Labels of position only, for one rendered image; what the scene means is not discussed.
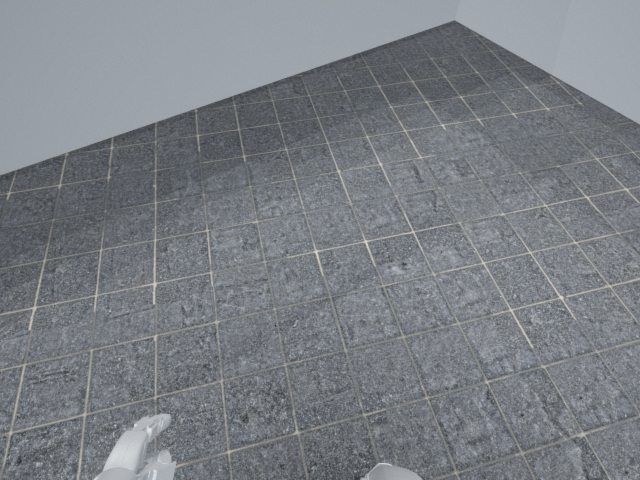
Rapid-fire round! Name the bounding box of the left robot hand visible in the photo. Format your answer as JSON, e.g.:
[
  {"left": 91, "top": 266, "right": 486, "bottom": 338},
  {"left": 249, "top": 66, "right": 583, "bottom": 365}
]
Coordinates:
[{"left": 103, "top": 414, "right": 177, "bottom": 480}]

